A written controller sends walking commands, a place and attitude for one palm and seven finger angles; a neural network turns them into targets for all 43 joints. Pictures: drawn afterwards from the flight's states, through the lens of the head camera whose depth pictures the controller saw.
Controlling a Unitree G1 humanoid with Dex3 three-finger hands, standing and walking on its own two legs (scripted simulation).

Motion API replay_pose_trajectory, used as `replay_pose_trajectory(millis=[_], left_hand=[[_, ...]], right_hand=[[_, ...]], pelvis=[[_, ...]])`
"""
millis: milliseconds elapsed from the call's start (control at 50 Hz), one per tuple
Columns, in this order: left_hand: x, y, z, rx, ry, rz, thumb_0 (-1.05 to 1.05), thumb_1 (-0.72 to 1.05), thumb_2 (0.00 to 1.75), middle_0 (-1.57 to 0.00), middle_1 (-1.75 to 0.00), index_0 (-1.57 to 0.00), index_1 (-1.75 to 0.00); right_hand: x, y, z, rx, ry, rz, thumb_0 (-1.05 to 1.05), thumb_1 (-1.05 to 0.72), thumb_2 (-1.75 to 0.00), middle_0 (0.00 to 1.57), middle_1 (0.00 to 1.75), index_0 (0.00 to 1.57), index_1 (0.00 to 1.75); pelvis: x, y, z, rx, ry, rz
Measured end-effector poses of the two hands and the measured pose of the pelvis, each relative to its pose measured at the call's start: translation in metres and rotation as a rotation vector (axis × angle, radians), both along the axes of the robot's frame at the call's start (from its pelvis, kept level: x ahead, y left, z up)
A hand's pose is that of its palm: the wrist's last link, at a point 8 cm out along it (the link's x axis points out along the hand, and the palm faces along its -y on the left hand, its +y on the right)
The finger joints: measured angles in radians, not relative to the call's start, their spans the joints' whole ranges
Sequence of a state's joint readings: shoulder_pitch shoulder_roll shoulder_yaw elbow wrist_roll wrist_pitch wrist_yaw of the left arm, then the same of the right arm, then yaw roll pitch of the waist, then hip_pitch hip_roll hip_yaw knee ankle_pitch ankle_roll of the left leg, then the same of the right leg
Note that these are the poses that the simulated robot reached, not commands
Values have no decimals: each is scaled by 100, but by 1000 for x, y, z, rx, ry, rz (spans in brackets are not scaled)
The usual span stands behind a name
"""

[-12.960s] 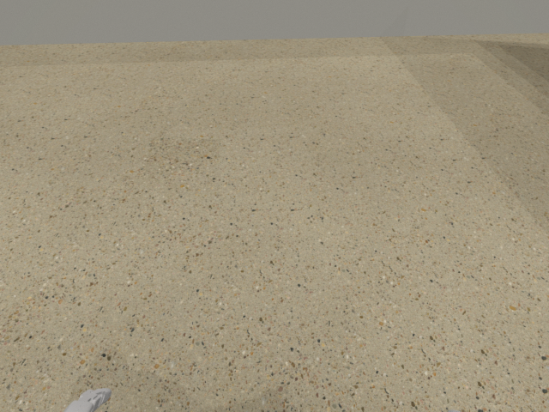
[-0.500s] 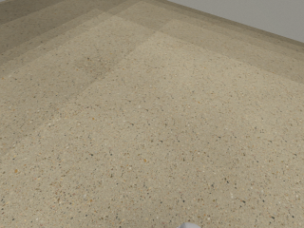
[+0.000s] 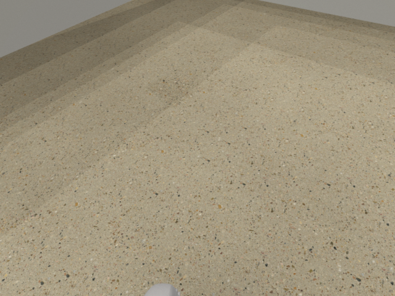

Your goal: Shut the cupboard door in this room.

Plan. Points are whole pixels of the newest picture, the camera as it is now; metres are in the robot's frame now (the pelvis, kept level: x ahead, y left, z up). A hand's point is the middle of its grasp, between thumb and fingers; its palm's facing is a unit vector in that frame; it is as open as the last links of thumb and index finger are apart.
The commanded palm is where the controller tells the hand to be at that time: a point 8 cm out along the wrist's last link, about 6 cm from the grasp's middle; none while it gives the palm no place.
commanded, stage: turn or walk to find it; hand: left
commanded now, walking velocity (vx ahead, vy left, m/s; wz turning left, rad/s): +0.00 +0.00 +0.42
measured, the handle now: out of the picture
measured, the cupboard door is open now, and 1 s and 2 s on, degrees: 86 86 86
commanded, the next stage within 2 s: none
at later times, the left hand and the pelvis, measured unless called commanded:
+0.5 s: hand out of the picture -0.03 +0.27 -0.18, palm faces +0.26 -0.94 -0.24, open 7.4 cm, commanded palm none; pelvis -0.03 +0.05 +0.00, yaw +12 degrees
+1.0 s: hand out of the picture -0.03 +0.18 -0.14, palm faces +0.41 -0.87 -0.29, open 7.4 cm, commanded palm none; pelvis -0.04 -0.02 +0.00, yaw +25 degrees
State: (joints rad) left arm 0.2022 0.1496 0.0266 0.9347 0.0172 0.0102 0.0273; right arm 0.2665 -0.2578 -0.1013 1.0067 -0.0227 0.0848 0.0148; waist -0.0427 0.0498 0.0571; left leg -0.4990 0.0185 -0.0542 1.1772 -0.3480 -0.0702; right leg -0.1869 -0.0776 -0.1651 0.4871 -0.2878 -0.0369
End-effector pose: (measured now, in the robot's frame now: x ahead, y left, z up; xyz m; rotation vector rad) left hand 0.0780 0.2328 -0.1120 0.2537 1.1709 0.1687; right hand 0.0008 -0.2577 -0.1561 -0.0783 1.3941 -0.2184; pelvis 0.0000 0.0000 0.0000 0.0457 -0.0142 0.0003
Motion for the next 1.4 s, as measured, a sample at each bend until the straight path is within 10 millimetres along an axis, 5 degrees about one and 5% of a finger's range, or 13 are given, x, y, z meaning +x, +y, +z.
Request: replay_pose_trajectory(millis=[160, 340, 560, 720, 800, 960, 1080, 1180, 1300, 1400], left_hand=[[-67, 21, -16, -23, 88, 139, 0, 91, 90, -20, -30, -20, -30], [-138, 70, -49, -58, 214, 276, 0, 91, 90, -20, -30, -20, -30], [-111, 84, -28, -50, 72, 299, 0, 91, 90, -20, -29, -20, -30], [-78, 56, -14, -8, -36, 284, 0, 91, 90, -20, -29, -20, -30], [-80, 32, -7, 23, -76, 291, 0, 91, 90, -20, -29, -20, -30], [-127, -5, 5, 17, -27, 405, 0, 91, 90, -20, -30, -20, -30], [-171, -21, -2, -7, 19, 507, 0, 92, 90, -20, -30, -20, -30], [-218, -27, -14, -38, 81, 588, 0, 92, 90, -20, -30, -20, -30], [-283, -21, -41, -87, 145, 689, 0, 91, 90, -20, -30, -20, -30], [-313, -11, -49, -112, 186, 741, 0, 91, 90, -20, -30, -20, -30]], right_hand=[[53, 13, 8, -36, -37, 151, 1, -91, -90, 20, 30, 19, 30], [127, 72, 30, -86, -241, 318, 1, -91, -90, 20, 30, 19, 30], [114, 93, 36, -50, -225, 367, 1, -91, -90, 21, 30, 20, 30], [75, 57, 8, -6, -112, 347, 1, -91, -90, 21, 30, 20, 30], [64, 32, -10, 15, -56, 347, 1, -91, -90, 21, 30, 20, 30], [67, 4, -3, 17, 0, 417, 1, -91, -90, 20, 30, 19, 30], [81, 5, 1, -8, 20, 500, 1, -91, -90, 20, 30, 19, 30], [108, 31, 7, -21, -32, 591, 1, -91, -90, 20, 30, 19, 30], [142, 89, 17, -31, -188, 711, 1, -91, -90, 20, 30, 19, 30], [144, 125, 34, -26, -272, 777, 1, -91, -90, 20, 30, 19, 30]], pelvis=[[-7, 11, -3, -9, 9, 78], [-18, 45, -14, -43, -1, 140], [-27, 48, 0, -63, -2, 219], [-33, 18, -7, -37, 10, 283], [-35, -2, -13, -29, 2, 325], [-36, -22, 0, 7, -4, 416], [-40, -26, 1, 3, 0, 475], [-50, -20, -2, -7, 1, 521], [-71, -2, -14, -45, -12, 577], [-85, 7, -12, -48, -25, 603]])
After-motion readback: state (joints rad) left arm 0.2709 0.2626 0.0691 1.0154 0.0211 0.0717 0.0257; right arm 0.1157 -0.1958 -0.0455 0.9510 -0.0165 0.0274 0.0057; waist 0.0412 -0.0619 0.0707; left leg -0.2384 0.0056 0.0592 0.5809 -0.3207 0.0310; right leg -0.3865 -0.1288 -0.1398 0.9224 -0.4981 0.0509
